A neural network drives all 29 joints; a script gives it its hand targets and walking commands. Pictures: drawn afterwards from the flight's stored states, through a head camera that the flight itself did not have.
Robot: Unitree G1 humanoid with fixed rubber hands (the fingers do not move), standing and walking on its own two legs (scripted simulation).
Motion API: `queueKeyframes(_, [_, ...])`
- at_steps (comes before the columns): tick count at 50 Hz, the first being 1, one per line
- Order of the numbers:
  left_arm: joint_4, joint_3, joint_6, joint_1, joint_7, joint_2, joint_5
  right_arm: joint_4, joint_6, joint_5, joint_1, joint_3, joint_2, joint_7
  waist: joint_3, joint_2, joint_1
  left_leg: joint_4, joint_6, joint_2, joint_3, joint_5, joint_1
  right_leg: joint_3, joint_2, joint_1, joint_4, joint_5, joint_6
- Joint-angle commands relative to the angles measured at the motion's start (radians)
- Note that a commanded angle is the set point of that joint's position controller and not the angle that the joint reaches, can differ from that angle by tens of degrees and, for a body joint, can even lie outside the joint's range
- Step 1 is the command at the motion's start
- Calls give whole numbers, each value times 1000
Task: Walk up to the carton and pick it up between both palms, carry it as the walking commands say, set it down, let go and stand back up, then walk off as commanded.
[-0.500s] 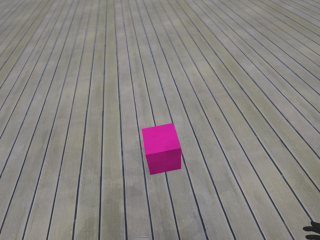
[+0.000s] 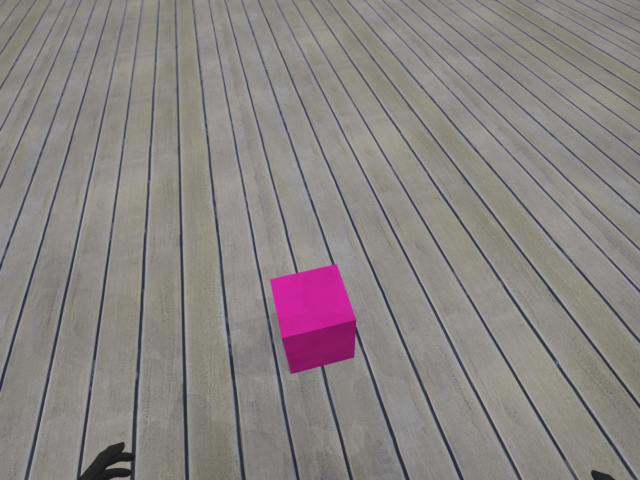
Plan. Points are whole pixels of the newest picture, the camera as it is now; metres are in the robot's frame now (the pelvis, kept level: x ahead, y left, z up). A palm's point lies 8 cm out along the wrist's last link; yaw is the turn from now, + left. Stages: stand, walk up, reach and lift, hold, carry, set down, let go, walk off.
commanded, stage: walk up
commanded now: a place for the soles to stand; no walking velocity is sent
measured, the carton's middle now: (313, 319) +0.67 +0.10 -0.63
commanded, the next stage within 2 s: none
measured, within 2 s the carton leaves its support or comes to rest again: neither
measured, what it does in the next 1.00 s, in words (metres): walks ahead: left foot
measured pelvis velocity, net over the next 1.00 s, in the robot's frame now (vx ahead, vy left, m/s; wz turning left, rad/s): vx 0.14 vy -0.02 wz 0.17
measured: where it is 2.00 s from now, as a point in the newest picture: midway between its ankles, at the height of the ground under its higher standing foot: outside the picture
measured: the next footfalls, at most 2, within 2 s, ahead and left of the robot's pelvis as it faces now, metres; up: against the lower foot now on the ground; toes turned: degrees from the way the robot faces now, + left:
left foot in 0.82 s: +0.28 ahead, +0.11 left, +0.00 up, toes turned +9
right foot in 1.10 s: +0.31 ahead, -0.15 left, +0.00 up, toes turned +18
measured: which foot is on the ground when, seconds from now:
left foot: down 0.00-0.50, up 0.52-0.80, down 0.82-1.00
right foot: down 0.00-0.84, up 0.86-1.00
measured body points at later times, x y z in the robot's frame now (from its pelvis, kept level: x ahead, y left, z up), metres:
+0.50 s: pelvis +0.03 -0.02 +0.01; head +0.03 -0.03 +0.46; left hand +0.13 +0.33 -0.07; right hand +0.13 -0.37 -0.08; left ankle -0.01 +0.11 -0.72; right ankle +0.05 -0.13 -0.72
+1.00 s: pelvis +0.14 -0.02 +0.00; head +0.15 -0.01 +0.45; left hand +0.17 +0.33 -0.09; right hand +0.32 -0.34 -0.06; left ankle +0.20 +0.11 -0.72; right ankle +0.20 -0.15 -0.68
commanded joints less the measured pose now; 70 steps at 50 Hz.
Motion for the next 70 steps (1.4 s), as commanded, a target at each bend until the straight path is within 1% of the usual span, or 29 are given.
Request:
queueKeyframes(1, [-1,37,-5,2,6,187,-7,-9,-5,8,-24,-46,-202,-10,-153,42,6,-152,48,112,-115,483,47,92,-95,148,-43,462,-97])
queueKeyframes(15, [149,14,15,-106,-3,153,5,109,22,-4,-204,-26,-173,2,-83,4,11,-378,35,116,-88,155,113,109,-91,171,-268,261,-49])
queueKeyframes(16, [86,66,3,-77,-30,226,29,78,5,-8,-86,-67,-229,23,-148,4,2,-348,100,97,-171,-139,87,64,-63,215,-221,-185,-78])
queueKeyframes(17, [79,72,4,-71,-41,233,34,72,-1,-17,-84,-78,-246,30,-86,9,4,-361,127,121,-215,-300,74,95,-80,95,-211,-337,-92])
queueKeyframes(21, [0,79,-2,-121,-60,170,31,20,-16,-32,-2,-111,-276,29,48,114,-27,-476,196,226,-407,-284,160,-12,-29,-172,-83,-121,-52])
queueKeyframes(24, [-1,95,-24,-10,-68,183,38,-42,-15,-27,-25,-107,-254,35,-3,80,29,-352,173,173,-322,-145,10,0,-12,85,-210,-134,-57])
queueKeyframes(25, [10,110,-32,85,-61,223,46,-73,-16,-22,-45,-91,-210,36,-25,-27,80,-173,119,98,-227,-88,-175,108,-64,285,-286,-236,-99])
queueKeyframes(26, [23,135,-41,221,-50,315,56,-120,-24,-10,-96,-73,-152,32,-35,-255,149,187,53,-75,-62,-42,-488,460,-266,520,-466,-396,-202])
queueKeyframes(27, [-9,145,-46,234,-43,341,51,-123,-27,-15,-85,-69,-169,17,3,-150,140,336,42,-68,-153,-110,-586,594,-438,496,-508,-243,-272])
queueKeyframes(29, [-58,127,-43,164,-36,260,22,-98,-36,-13,14,-82,-211,16,13,-16,54,333,21,23,-200,12,-492,366,-364,433,-426,115,-271])
queueKeyframes(33, [-124,113,-33,148,-39,220,23,-121,-19,-19,43,-89,-167,49,1,-143,35,96,-12,26,-71,90,-283,42,-242,305,-370,485,-209])
queueKeyframes(37, [-183,112,-14,167,-50,237,25,-157,-12,-10,19,-100,-144,61,-18,-161,39,-67,4,7,25,223,-86,-12,-222,174,-338,297,-196])
queueKeyframes(40, [-218,96,-1,170,-50,215,23,-147,-21,-20,140,-126,-183,46,-60,-90,-38,-145,44,-55,60,190,218,-62,-188,-9,-145,212,-165])
queueKeyframes(41, [-231,80,0,193,-46,170,24,-133,-29,-26,252,-144,-226,31,-125,21,-91,-185,86,-29,-25,89,387,-105,-142,-100,108,216,-126])
queueKeyframes(42, [-269,70,-1,190,-48,117,16,-152,-37,-43,343,-174,-346,11,-187,230,-138,-314,212,274,-531,-136,511,-136,-8,-346,471,-28,-53])
queueKeyframes(43, [-266,92,7,195,-39,195,18,-195,-42,-14,307,-178,-381,2,-208,109,-107,-448,299,403,-807,-213,364,67,2,-374,580,-253,-39])
queueKeyframes(44, [-241,103,18,203,-36,236,16,-204,-42,8,240,-169,-348,-1,-145,20,-68,-453,298,391,-720,-262,256,129,-48,-350,609,-204,-39])
queueKeyframes(47, [-186,111,18,273,-56,217,25,-227,-43,-13,96,-136,-281,-2,-27,110,6,-429,219,246,-366,-235,-62,54,-119,-183,341,-208,-30])
queueKeyframes(53, [-104,130,18,325,-65,173,34,-227,-25,-27,49,-122,-267,16,-27,140,52,-333,146,149,-198,-298,-364,-68,-9,158,35,-23,-33])
queueKeyframes(55, [-99,136,10,354,-41,201,46,-224,-8,-25,58,-91,-179,4,0,-67,85,-50,80,64,-109,-299,-428,61,-57,181,-158,-205,-71])
queueKeyframes(56, [-130,144,-2,338,-30,293,52,-240,-9,-16,41,-68,-117,-3,31,-287,94,262,21,-68,-8,-202,-510,558,-328,78,-472,-619,-174])
queueKeyframes(57, [-161,148,-8,245,-24,333,53,-206,1,-11,60,-87,-187,-14,56,-187,61,367,12,-61,-170,-115,-470,660,-404,11,-508,-665,-241])
queueKeyframes(59, [-167,137,-3,147,-20,305,40,-150,-6,-4,162,-111,-255,-9,41,-132,-3,352,15,-14,-160,-42,-369,443,-322,-2,-406,-515,-237])
queueKeyframes(61, [-167,117,4,128,-23,264,39,-116,-12,-14,194,-103,-224,-1,15,-191,-2,200,3,-8,-71,-58,-250,267,-262,-22,-350,-301,-209])
queueKeyframes(65, [-142,79,16,119,-22,217,18,-76,-24,-22,175,-88,-181,-5,-58,-154,-18,-142,32,-60,-20,111,58,106,-206,-81,-112,52,-145])
queueKeyframes(66, [-139,61,17,125,-18,171,13,-72,-30,-28,182,-90,-199,-11,-88,-73,-28,-207,52,1,-130,159,135,77,-198,-117,-5,112,-103])
queueKeyframes(67, [-143,48,21,143,-20,120,-2,-101,-39,-32,127,-97,-279,-15,-98,126,7,-281,135,205,-496,228,118,-1,-60,-180,126,-12,-14])
queueKeyframes(68, [-117,61,29,121,-7,164,-7,-106,-34,-16,104,-93,-299,-13,-99,90,-1,-259,225,263,-541,322,63,16,-32,-111,108,-224,-10])
queueKeyframes(70, [-81,57,17,139,-1,165,-1,-89,-19,-11,22,-72,-257,-11,-111,46,37,-168,168,181,-367,420,-32,31,-39,62,-49,-65,-27])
